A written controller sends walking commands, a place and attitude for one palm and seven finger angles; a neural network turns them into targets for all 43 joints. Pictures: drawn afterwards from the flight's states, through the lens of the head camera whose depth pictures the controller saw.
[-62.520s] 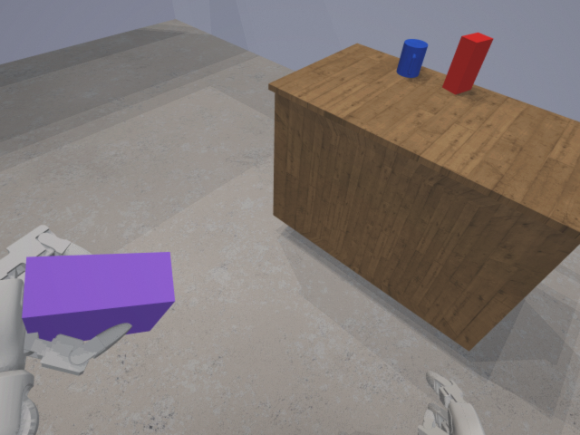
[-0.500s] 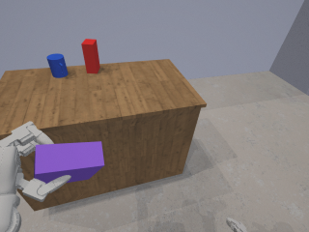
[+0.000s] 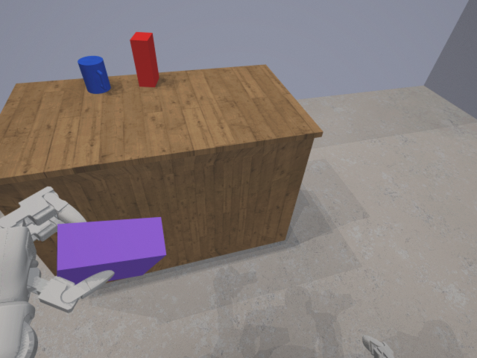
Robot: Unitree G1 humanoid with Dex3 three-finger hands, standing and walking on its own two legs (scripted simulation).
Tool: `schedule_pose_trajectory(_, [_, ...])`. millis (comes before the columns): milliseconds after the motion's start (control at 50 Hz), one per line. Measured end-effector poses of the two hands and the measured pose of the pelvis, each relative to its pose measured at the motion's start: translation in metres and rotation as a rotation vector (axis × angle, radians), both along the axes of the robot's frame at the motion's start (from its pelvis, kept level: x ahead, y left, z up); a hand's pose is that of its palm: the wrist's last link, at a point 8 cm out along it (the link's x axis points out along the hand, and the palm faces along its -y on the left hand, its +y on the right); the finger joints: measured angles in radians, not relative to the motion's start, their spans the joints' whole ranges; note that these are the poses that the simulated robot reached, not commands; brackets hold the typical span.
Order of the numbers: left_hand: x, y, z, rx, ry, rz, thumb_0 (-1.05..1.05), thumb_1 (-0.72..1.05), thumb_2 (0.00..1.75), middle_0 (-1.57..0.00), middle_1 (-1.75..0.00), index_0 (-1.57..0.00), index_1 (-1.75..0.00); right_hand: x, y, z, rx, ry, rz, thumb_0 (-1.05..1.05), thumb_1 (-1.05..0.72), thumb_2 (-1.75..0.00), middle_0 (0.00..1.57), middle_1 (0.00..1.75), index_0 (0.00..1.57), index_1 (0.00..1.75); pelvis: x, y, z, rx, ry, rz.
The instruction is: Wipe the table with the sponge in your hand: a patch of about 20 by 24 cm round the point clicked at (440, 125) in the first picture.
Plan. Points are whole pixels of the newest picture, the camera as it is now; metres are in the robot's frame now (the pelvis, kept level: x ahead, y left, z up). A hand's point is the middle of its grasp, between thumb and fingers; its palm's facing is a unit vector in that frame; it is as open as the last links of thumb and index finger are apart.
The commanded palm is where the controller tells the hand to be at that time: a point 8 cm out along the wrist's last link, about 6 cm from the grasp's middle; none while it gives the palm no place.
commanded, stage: stop stepping back and stand still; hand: left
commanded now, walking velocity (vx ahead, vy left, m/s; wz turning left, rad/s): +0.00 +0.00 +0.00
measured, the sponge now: (122, 252) +0.23 +0.19 +0.12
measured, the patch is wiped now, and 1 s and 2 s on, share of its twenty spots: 1.00 1.00 1.00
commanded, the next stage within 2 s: stand and wait in 0.14 s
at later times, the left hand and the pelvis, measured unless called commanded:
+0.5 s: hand (43, 236) +0.21 +0.27 +0.16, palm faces +0.38 -0.86 -0.35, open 9.5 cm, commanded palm +0.17 +0.31 +0.20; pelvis +0.01 +0.03 +0.02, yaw +1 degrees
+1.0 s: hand (30, 226) +0.22 +0.28 +0.18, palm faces +0.41 -0.85 -0.32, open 9.5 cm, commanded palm +0.17 +0.32 +0.20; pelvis +0.01 +0.04 +0.02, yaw +0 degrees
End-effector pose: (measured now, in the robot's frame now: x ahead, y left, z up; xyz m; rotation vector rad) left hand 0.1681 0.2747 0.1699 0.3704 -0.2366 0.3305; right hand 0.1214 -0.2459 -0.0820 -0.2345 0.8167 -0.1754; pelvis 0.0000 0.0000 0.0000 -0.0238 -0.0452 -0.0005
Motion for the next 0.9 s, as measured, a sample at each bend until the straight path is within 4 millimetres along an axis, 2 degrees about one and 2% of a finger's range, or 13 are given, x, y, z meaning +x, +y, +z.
schedule_pose_trajectory(80, [-0.005,0.000,0.008,0.027,-0.052,-0.048,-0.01,-0.53,1.04,-0.81,-1.44,-0.86,-1.45,0.009,0.004,0.015,-0.056,-0.085,-0.008,0.01,-0.90,-0.89,0.21,0.30,0.20,0.30,-0.005,0.008,-0.005,-0.013,0.010,-0.012])
schedule_pose_trajectory(140, [-0.001,0.006,0.023,0.076,-0.069,-0.027,-0.01,-0.53,1.04,-0.82,-1.44,-0.86,-1.45,0.015,0.014,0.025,-0.020,-0.132,-0.017,0.01,-0.90,-0.89,0.21,0.30,0.20,0.30,-0.006,0.007,0.003,0.002,0.004,-0.014])
schedule_pose_trajectory(220, [0.001,0.018,0.038,0.119,-0.083,0.041,-0.01,-0.53,1.04,-0.82,-1.44,-0.86,-1.45,0.023,0.026,0.026,0.040,-0.157,0.021,0.01,-0.90,-0.90,0.21,0.30,0.20,0.30,0.000,0.004,0.008,0.006,0.019,0.007])
schedule_pose_trajectory(300, [0.000,0.022,0.023,0.062,-0.033,0.066,-0.01,-0.53,1.04,-0.81,-1.44,-0.86,-1.46,0.032,0.030,0.017,0.049,-0.111,0.055,0.01,-0.90,-0.89,0.21,0.30,0.20,0.30,0.000,0.008,0.009,-0.019,0.020,0.018])
schedule_pose_trajectory(420, [0.003,0.027,-0.002,-0.026,0.038,0.037,-0.01,-0.53,1.04,-0.81,-1.44,-0.86,-1.46,0.040,0.035,0.028,-0.018,-0.091,0.051,0.01,-0.90,-0.89,0.21,0.30,0.20,0.30,0.006,0.023,0.012,-0.009,0.025,0.019])
schedule_pose_trajectory(500, [0.007,0.035,0.008,0.022,0.037,0.042,-0.01,-0.53,1.04,-0.81,-1.44,-0.86,-1.45,0.050,0.044,0.038,-0.018,-0.120,0.051,0.01,-0.90,-0.89,0.21,0.30,0.20,0.30,0.011,0.026,0.016,0.016,0.028,0.012])
schedule_pose_trajectory(580, [0.011,0.042,0.025,0.063,-0.004,0.059,-0.01,-0.53,1.04,-0.81,-1.44,-0.86,-1.45,0.062,0.053,0.040,0.006,-0.135,0.072,0.01,-0.90,-0.89,0.21,0.30,0.20,0.30,0.015,0.029,0.020,0.002,0.031,0.014])
schedule_pose_trajectory(620, [0.013,0.044,0.027,0.057,-0.018,0.064,-0.01,-0.53,1.04,-0.81,-1.44,-0.86,-1.46,0.067,0.056,0.041,0.018,-0.142,0.078,0.01,-0.90,-0.89,0.21,0.30,0.20,0.30,0.016,0.030,0.021,-0.003,0.032,0.012])
schedule_pose_trajectory(800, [0.017,0.042,0.007,-0.021,0.048,0.054,-0.01,-0.53,1.04,-0.81,-1.44,-0.86,-1.46,0.073,0.060,0.049,0.015,-0.165,0.073,0.01,-0.90,-0.89,0.21,0.30,0.20,0.30,0.018,0.035,0.023,-0.003,0.030,0.004])
schedule_pose_trajectory(900, [0.015,0.044,0.011,-0.011,0.038,0.053,-0.01,-0.53,1.04,-0.81,-1.44,-0.86,-1.46,0.068,0.057,0.050,-0.003,-0.144,0.073,0.01,-0.90,-0.89,0.21,0.30,0.20,0.30,0.017,0.035,0.024,-0.004,0.030,0.006])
